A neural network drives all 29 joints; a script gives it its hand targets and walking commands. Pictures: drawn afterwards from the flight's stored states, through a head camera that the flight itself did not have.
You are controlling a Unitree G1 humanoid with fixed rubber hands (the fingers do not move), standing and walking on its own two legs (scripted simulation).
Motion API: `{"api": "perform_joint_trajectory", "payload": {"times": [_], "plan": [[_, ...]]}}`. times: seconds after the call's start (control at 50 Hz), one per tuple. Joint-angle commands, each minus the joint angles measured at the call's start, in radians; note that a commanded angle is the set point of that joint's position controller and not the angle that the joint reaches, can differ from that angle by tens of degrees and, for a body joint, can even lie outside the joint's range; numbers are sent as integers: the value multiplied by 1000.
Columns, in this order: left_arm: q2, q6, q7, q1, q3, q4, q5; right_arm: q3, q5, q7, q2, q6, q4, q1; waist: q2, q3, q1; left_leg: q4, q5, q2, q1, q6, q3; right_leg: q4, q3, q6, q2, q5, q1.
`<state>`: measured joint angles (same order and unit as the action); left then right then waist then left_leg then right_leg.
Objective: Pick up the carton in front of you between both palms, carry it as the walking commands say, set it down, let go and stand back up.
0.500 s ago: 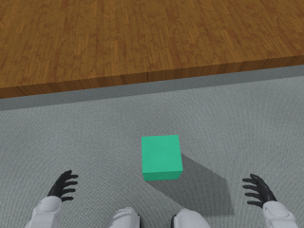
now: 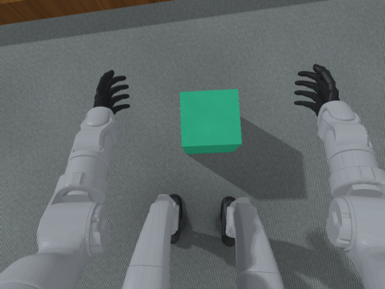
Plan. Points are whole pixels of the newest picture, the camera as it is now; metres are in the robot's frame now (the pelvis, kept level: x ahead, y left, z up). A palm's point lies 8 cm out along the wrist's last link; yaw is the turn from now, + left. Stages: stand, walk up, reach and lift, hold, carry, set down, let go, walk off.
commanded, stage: reach and lift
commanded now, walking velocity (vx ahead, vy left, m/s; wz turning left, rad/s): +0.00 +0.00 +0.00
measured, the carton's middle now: (209, 125) +0.51 -0.01 -0.55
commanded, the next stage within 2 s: none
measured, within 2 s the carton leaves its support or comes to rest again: leaves its support in 1.98 s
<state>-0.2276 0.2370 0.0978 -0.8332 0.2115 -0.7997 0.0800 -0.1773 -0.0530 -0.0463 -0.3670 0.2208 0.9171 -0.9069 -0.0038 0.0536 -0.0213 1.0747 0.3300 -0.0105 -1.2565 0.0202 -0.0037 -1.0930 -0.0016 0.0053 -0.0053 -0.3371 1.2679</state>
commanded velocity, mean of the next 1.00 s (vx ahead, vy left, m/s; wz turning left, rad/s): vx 0.00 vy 0.00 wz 0.00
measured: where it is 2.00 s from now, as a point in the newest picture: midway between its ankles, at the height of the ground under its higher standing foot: (200, 228)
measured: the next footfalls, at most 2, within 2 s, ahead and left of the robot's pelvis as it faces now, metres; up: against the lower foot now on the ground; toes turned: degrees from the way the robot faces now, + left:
none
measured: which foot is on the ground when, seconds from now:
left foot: down 0.00-1.00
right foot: down 0.00-1.00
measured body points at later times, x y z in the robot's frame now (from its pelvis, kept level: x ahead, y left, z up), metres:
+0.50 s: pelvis +0.02 +0.00 -0.07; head +0.34 -0.02 +0.24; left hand +0.52 +0.18 -0.22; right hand +0.55 -0.20 -0.22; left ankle +0.08 +0.13 -0.64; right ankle +0.08 -0.11 -0.64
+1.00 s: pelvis -0.04 +0.01 -0.27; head +0.33 -0.01 -0.01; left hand +0.51 +0.18 -0.44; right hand +0.53 -0.20 -0.44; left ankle +0.08 +0.13 -0.64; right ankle +0.08 -0.11 -0.64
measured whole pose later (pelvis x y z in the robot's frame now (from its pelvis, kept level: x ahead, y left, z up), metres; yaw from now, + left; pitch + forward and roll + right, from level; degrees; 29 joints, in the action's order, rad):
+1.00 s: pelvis -0.04 +0.01 -0.27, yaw +1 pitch +41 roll +3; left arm -0.27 0.10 0.17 -1.39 0.18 -1.04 0.19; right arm -0.07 -0.19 0.05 -0.46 0.09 1.18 -1.48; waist -0.02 0.26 -0.02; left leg 2.04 0.53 0.02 -2.24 0.04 0.00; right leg -2.07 -0.04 -0.01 0.01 -0.53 2.26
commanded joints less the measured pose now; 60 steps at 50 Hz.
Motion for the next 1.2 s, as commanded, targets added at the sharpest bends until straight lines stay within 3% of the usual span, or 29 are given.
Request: {"api": "perform_joint_trajectory", "payload": {"times": [0.0,0.1,0.16,0.28,0.42,0.52,0.64,0.76,0.9,1.02,1.18], "plan": [[-110,-14,17,-355,48,46,-8,-32,6,1,-147,-16,-27,-395,46,-825,-7,-91,-21,57,270,30,-39,112,0,-35,44,44,-363],[-96,-28,26,-542,107,-8,-48,-68,43,0,-151,-31,54,-600,58,-906,-16,-54,3,67,189,32,-58,87,4,-33,52,8,-292],[-91,-41,27,-578,145,-4,-81,-97,78,5,-150,-41,65,-644,67,-1011,-15,-41,-53,74,189,34,-62,74,3,-33,56,81,-307],[-38,-101,5,-521,188,30,-135,-144,129,6,-84,-94,27,-601,79,-1088,-15,1,-246,85,94,31,-57,10,-16,-32,63,338,-321],[7,-174,-8,-400,214,3,-161,-175,147,24,-7,-153,21,-465,81,-1065,-7,180,-367,89,-177,31,-44,-185,-38,-35,62,531,-135],[-15,-200,5,-417,156,8,-101,-139,98,52,-44,-180,8,-454,42,-1102,18,360,-366,85,-280,45,-38,-349,-32,-36,61,491,40],[-79,-190,49,-487,49,39,15,-15,-40,81,-123,-180,-38,-548,46,-1256,5,566,-351,88,-221,40,-40,-549,0,-40,61,390,156],[-127,-151,81,-625,-6,38,92,52,-115,101,-191,-149,-25,-689,71,-1260,5,695,-170,78,-269,39,-61,-680,20,-39,48,198,202],[-146,-140,79,-774,-22,-114,114,89,-137,104,-216,-140,139,-816,62,-1015,7,792,37,52,-376,32,-60,-763,10,-32,17,-37,359],[-175,-178,67,-851,-33,-227,119,122,-155,102,-226,-173,237,-891,48,-893,2,882,16,41,-421,32,-45,-851,-9,-31,2,-26,427],[-217,-216,77,-918,-95,-211,193,193,-223,122,-243,-201,165,-978,56,-1046,-6,982,-134,44,-337,29,-55,-950,-10,-31,5,134,325]]}}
